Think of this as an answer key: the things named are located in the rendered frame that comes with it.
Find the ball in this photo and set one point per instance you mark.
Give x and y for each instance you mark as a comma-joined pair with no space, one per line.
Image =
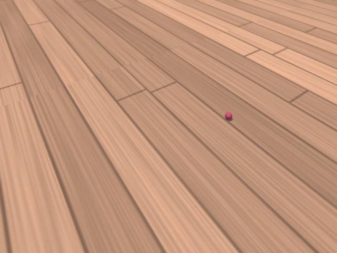
228,116

